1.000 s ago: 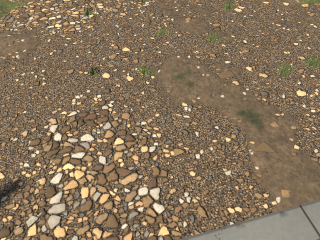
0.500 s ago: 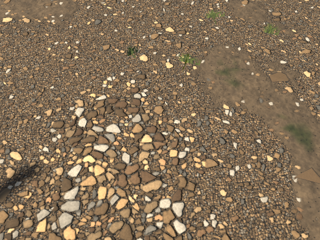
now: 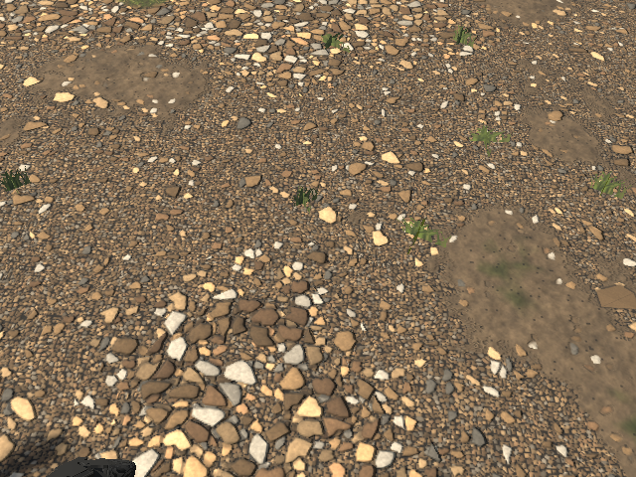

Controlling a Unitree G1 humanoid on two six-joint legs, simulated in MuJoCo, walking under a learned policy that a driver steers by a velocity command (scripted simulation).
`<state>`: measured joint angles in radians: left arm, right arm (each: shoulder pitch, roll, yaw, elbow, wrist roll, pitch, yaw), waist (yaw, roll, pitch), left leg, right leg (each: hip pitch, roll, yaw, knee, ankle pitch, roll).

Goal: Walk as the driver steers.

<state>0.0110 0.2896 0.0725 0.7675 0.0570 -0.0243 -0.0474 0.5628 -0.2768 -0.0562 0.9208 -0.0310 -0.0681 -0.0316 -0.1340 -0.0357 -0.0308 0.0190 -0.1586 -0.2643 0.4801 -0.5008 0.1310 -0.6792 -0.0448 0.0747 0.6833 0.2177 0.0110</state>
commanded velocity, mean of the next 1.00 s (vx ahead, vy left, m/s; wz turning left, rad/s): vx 0.50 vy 0.00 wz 0.11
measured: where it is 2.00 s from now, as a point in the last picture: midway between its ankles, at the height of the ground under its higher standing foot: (309, 341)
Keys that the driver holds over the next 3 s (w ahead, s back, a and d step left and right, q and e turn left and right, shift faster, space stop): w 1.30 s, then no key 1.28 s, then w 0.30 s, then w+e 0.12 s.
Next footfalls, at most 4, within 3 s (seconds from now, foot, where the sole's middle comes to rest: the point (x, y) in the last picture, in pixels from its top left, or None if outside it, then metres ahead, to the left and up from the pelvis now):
0.16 right None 0.29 -0.15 -0.92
0.64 left None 0.53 0.00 -0.92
1.14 right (342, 375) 0.82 -0.18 -0.92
1.62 left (268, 321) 1.00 -0.01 -0.92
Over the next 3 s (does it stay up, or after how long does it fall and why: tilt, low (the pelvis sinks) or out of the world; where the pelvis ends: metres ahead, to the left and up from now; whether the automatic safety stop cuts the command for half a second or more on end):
stays up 1.03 -0.06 -0.14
